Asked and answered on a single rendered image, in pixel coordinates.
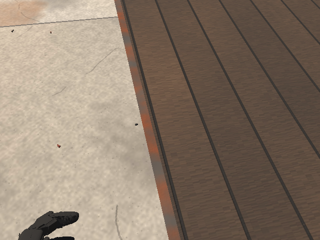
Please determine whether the robot left hand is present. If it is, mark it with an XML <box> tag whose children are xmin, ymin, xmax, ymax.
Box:
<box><xmin>18</xmin><ymin>211</ymin><xmax>79</xmax><ymax>240</ymax></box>

